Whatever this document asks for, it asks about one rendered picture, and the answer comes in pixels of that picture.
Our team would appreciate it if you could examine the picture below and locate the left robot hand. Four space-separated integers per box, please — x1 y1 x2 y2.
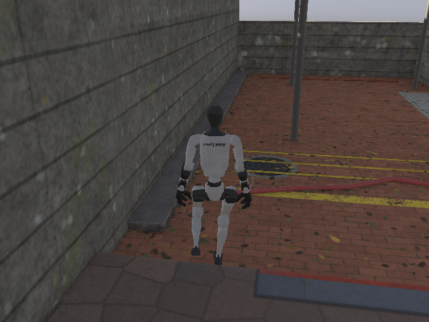
176 190 192 207

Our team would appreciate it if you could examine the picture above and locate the right robot hand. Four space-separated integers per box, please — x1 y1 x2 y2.
237 191 252 209

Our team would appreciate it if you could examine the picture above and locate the right robot thigh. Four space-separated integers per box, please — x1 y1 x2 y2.
218 186 237 228

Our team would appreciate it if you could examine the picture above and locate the robot left forearm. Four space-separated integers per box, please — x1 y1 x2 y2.
178 161 190 191

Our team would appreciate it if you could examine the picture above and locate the robot right upper arm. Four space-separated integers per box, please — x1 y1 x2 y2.
229 134 245 172

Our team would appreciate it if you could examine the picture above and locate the robot right forearm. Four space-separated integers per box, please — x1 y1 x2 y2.
238 163 250 193

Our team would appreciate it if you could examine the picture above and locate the right robot shin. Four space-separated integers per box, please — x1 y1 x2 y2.
216 217 229 257

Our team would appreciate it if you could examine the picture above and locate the robot left upper arm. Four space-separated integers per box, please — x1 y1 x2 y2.
184 134 201 171

